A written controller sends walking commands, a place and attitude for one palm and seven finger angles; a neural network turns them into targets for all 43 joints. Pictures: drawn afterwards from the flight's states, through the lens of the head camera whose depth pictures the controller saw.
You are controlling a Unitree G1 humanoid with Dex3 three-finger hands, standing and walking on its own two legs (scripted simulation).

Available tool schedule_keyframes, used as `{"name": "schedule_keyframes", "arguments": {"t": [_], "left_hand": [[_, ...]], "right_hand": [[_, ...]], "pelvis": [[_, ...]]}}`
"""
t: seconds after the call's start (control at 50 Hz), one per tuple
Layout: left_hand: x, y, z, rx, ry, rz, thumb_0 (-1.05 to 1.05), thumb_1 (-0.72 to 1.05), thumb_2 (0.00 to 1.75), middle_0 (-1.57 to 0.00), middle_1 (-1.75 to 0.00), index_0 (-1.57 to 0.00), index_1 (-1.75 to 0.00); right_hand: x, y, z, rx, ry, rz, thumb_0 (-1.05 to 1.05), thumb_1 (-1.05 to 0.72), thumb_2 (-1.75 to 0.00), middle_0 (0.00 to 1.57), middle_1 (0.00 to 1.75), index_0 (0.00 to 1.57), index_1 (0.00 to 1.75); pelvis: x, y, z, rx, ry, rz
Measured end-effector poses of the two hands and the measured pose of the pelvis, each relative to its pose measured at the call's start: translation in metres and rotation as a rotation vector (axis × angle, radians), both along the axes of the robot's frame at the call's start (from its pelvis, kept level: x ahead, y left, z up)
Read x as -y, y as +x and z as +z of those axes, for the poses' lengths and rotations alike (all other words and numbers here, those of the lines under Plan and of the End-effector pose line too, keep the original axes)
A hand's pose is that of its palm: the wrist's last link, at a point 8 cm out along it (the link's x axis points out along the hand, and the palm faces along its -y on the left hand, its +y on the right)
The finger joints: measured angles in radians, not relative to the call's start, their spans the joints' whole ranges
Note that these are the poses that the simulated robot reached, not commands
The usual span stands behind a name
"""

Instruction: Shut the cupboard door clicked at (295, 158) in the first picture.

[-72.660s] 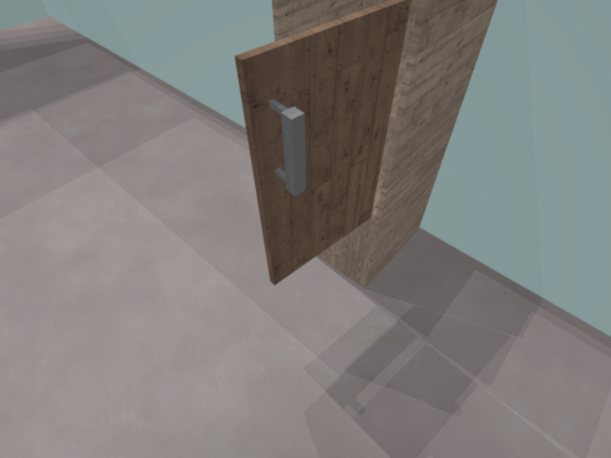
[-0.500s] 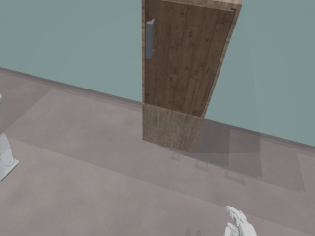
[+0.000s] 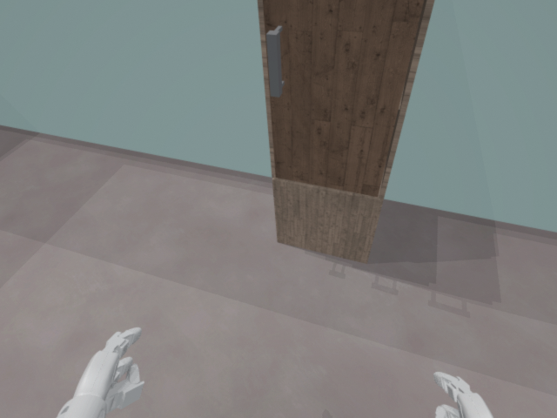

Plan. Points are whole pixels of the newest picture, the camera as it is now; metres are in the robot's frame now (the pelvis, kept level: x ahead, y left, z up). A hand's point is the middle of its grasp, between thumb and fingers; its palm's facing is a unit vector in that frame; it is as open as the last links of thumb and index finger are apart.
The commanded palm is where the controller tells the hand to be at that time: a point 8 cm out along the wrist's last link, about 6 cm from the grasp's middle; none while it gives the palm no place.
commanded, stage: let the arm hang, fingers relaxed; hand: left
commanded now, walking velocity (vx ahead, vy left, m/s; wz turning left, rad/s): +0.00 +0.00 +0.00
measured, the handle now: (277, 61) +0.92 +0.03 +0.10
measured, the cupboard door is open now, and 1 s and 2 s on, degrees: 0 0 0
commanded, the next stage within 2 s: look to check the result in 0.92 s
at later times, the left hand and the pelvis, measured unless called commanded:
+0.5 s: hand out of the picture -0.01 +0.22 -0.15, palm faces -0.01 -0.95 -0.30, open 7.3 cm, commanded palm none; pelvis +0.02 -0.01 +0.01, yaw +0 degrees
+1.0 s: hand out of the picture +0.10 +0.19 -0.15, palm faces -0.01 -0.97 -0.24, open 7.4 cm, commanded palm none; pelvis +0.04 -0.01 +0.02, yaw +0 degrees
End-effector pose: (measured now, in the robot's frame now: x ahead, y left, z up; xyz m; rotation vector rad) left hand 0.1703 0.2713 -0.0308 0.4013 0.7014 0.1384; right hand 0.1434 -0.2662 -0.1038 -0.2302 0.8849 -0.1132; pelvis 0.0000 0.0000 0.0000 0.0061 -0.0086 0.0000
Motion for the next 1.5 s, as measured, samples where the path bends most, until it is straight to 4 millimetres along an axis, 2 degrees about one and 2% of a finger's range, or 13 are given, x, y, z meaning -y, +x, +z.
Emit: {"name": "schedule_keyframes", "arguments": {"t": [0.08,0.12,0.14,0.26,0.32,0.38,0.46,0.56,0.72,0.84,0.96,1.26,1.5], "left_hand": [[0.038,-0.062,-0.074,-0.340,-0.140,0.028,0.01,0.90,0.90,-0.20,-0.30,-0.20,-0.30],[0.056,-0.096,-0.095,-0.465,-0.205,0.053,0.01,0.90,0.90,-0.20,-0.30,-0.20,-0.30],[0.056,-0.109,-0.101,-0.495,-0.215,0.102,0.01,0.93,0.90,-0.20,-0.30,-0.21,-0.30],[0.037,-0.171,-0.105,-0.668,-0.198,0.215,0.00,0.97,0.90,-0.21,-0.30,-0.21,-0.30],[0.026,-0.190,-0.099,-0.723,-0.168,0.251,0.00,0.95,0.90,-0.20,-0.30,-0.21,-0.30],[0.016,-0.197,-0.093,-0.750,-0.138,0.272,0.01,0.93,0.90,-0.20,-0.30,-0.21,-0.30],[0.008,-0.189,-0.086,-0.741,-0.109,0.278,0.01,0.92,0.90,-0.20,-0.30,-0.20,-0.30],[0.007,-0.161,-0.084,-0.679,-0.101,0.257,0.01,0.91,0.90,-0.20,-0.30,-0.20,-0.30],[0.022,-0.105,-0.085,-0.559,-0.135,0.199,0.01,0.90,0.90,-0.20,-0.30,-0.20,-0.30],[0.034,-0.081,-0.086,-0.515,-0.164,0.170,0.01,0.90,0.90,-0.20,-0.30,-0.20,-0.30],[0.035,-0.077,-0.087,-0.525,-0.168,0.172,0.01,0.90,0.90,-0.20,-0.30,-0.21,-0.30],[0.016,-0.093,-0.081,-0.600,-0.106,0.223,0.01,0.90,0.90,-0.20,-0.30,-0.20,-0.30],[0.017,-0.075,-0.078,-0.560,-0.099,0.211,0.01,0.90,0.90,-0.20,-0.30,-0.20,-0.30]], "right_hand": [[0.013,-0.039,-0.004,-0.135,-0.038,-0.043,0.01,-0.90,-0.90,0.20,0.30,0.21,0.30],[0.016,-0.065,-0.005,-0.229,-0.057,-0.062,0.01,-0.90,-0.90,0.20,0.30,0.21,0.30],[0.016,-0.078,-0.006,-0.279,-0.063,-0.071,0.01,-0.90,-0.90,0.20,0.30,0.20,0.30],[0.009,-0.143,-0.012,-0.518,-0.052,-0.112,0.01,-0.90,-0.90,0.20,0.30,0.20,0.30],[0.002,-0.159,-0.015,-0.569,-0.029,-0.131,0.01,-0.90,-0.90,0.20,0.30,0.20,0.30],[-0.006,-0.164,-0.020,-0.584,-0.004,-0.142,0.01,-0.90,-0.90,0.20,0.30,0.20,0.30],[-0.014,-0.158,-0.025,-0.569,0.024,-0.144,0.01,-0.90,-0.90,0.20,0.30,0.21,0.30],[-0.019,-0.135,-0.029,-0.514,0.044,-0.136,0.00,-0.90,-0.90,0.20,0.30,0.21,0.30],[-0.016,-0.092,-0.025,-0.418,0.037,-0.117,0.00,-0.90,-0.90,0.20,0.30,0.21,0.30],[-0.009,-0.071,-0.019,-0.379,0.017,-0.113,0.00,-0.90,-0.90,0.20,0.30,0.21,0.30],[-0.001,-0.064,-0.015,-0.383,-0.002,-0.112,0.00,-0.90,-0.90,0.20,0.30,0.20,0.30],[0.016,-0.061,-0.015,-0.434,-0.029,-0.111,0.00,-0.90,-0.90,0.20,0.30,0.21,0.30],[0.024,-0.044,-0.012,-0.400,-0.035,-0.101,0.00,-0.90,-0.90,0.20,0.30,0.21,0.30]], "pelvis": [[0.004,-0.003,0.002,0.007,0.003,0.000],[0.006,-0.003,0.004,0.007,0.000,0.002],[0.007,-0.003,0.005,0.005,-0.003,0.004],[0.011,0.002,0.010,0.002,-0.014,0.013],[0.010,0.006,0.012,0.005,-0.016,0.013],[0.008,0.009,0.013,0.009,-0.015,0.010],[0.006,0.013,0.014,0.011,-0.012,0.004],[0.004,0.018,0.015,0.012,-0.007,-0.002],[0.005,0.028,0.016,0.014,-0.003,-0.004],[0.007,0.034,0.017,0.014,-0.003,-0.004],[0.009,0.041,0.018,0.012,-0.004,-0.002],[0.015,0.052,0.019,0.011,-0.004,0.000],[0.020,0.056,0.020,0.014,-0.004,0.001]]}}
